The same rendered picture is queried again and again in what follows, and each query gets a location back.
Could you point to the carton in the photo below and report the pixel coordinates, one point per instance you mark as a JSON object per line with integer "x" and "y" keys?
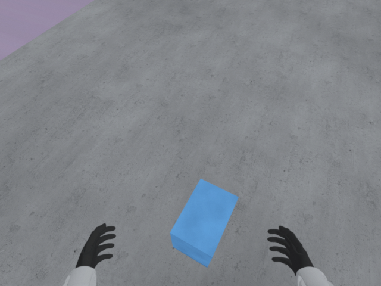
{"x": 201, "y": 224}

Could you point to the right robot hand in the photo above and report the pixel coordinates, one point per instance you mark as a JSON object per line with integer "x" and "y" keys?
{"x": 297, "y": 256}

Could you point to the left robot forearm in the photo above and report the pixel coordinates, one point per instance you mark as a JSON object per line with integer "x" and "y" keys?
{"x": 81, "y": 276}

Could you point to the left robot hand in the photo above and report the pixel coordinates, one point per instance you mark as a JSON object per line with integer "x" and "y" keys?
{"x": 88, "y": 256}

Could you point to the right robot forearm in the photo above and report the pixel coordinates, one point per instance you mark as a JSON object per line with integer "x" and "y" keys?
{"x": 310, "y": 276}

